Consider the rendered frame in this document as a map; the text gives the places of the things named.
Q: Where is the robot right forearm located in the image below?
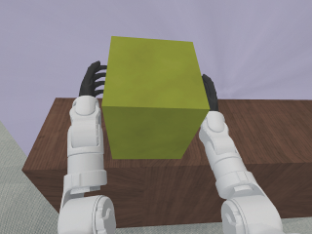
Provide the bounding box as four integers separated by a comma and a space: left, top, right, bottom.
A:
199, 111, 283, 230

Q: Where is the pedestal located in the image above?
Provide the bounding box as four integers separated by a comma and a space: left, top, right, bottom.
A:
21, 97, 312, 228

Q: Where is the robot left hand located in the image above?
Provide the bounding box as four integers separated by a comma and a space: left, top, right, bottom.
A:
78, 60, 107, 98

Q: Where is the carton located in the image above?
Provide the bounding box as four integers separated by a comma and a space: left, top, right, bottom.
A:
101, 36, 210, 160

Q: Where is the robot right upper arm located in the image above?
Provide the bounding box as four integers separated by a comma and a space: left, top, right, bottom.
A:
221, 195, 300, 234

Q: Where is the robot right hand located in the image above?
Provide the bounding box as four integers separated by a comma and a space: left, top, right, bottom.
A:
202, 74, 219, 112

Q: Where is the robot left upper arm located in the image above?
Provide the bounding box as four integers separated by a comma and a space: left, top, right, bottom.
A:
58, 195, 116, 234

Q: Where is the robot left forearm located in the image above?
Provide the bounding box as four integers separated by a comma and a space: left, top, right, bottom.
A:
58, 96, 107, 234

